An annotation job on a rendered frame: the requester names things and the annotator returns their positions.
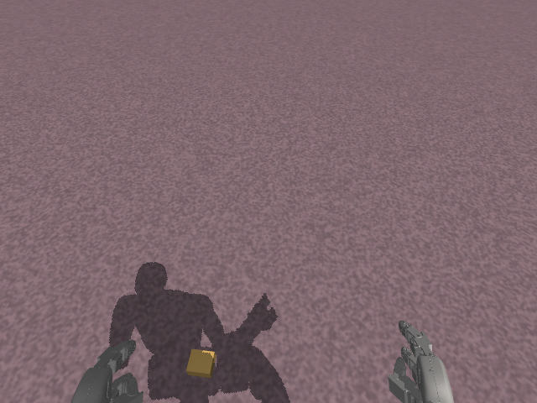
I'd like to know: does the left robot hand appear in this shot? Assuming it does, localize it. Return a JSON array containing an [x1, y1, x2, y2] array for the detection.
[[71, 340, 143, 403]]

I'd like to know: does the small box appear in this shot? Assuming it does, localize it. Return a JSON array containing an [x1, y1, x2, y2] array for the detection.
[[186, 349, 216, 378]]

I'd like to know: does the right robot hand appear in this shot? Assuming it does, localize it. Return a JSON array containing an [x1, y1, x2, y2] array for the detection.
[[388, 321, 454, 403]]

